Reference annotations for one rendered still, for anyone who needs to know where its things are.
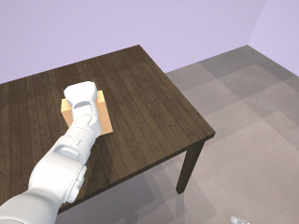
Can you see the table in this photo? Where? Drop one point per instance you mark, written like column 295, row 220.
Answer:
column 151, row 120

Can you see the robot left upper arm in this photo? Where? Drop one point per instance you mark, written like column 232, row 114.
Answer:
column 58, row 180

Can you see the robot left forearm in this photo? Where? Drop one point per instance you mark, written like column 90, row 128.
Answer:
column 80, row 137

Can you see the robot left hand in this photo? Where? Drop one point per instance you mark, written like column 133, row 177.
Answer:
column 82, row 90

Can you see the sponge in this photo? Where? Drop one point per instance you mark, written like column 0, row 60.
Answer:
column 101, row 106

